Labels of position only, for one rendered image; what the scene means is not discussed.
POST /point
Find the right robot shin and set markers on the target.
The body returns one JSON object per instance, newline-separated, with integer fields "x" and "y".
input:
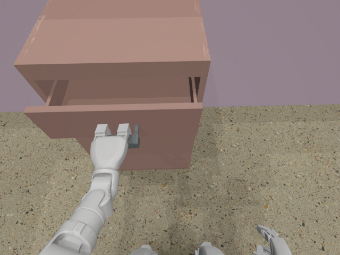
{"x": 206, "y": 244}

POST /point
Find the left robot hand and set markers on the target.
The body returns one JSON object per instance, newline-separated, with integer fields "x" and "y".
{"x": 109, "y": 151}

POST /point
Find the cabinet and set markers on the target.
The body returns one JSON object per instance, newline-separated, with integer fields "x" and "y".
{"x": 121, "y": 39}

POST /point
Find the robot shin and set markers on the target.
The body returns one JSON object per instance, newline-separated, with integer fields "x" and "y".
{"x": 206, "y": 244}
{"x": 146, "y": 246}

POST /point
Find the left robot forearm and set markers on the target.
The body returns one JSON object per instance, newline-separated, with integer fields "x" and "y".
{"x": 80, "y": 232}

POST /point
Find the robot left upper arm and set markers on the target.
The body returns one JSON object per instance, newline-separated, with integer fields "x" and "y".
{"x": 55, "y": 249}

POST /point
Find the handle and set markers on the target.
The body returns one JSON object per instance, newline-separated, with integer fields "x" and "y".
{"x": 133, "y": 139}

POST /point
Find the left robot shin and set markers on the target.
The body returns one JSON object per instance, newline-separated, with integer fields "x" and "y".
{"x": 146, "y": 246}

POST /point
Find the drawer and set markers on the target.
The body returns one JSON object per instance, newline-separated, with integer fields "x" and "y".
{"x": 161, "y": 107}

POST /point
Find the right robot hand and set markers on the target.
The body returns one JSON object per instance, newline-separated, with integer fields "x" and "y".
{"x": 278, "y": 245}

